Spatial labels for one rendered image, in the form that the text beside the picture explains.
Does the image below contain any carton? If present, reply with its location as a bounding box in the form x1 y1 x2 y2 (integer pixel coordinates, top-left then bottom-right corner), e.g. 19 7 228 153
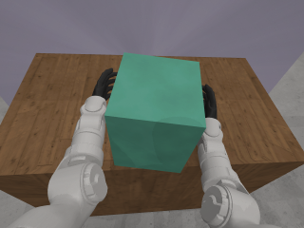
104 52 206 173

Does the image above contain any robot left upper arm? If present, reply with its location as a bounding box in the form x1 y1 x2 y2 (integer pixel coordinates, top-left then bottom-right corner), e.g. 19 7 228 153
7 161 108 228

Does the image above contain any robot left forearm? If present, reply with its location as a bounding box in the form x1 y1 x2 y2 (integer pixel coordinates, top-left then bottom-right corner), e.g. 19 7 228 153
47 95 107 200

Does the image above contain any robot left hand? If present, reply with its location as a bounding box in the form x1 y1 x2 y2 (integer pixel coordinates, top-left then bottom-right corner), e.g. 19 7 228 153
92 68 118 101

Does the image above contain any robot right upper arm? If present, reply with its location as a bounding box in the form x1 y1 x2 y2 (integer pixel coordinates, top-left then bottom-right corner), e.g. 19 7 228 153
199 184 281 228

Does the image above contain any pedestal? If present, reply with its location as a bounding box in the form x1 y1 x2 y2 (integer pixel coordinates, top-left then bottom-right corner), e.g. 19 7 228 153
0 53 304 217

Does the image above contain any robot right forearm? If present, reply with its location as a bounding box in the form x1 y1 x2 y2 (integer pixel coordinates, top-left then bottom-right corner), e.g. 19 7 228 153
197 118 251 196

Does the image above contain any robot right hand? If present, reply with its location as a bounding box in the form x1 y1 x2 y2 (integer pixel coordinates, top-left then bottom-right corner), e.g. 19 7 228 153
201 84 218 120

